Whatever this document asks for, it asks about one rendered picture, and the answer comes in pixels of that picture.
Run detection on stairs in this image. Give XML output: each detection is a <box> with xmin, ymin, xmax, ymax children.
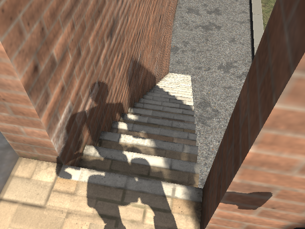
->
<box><xmin>78</xmin><ymin>73</ymin><xmax>200</xmax><ymax>188</ymax></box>

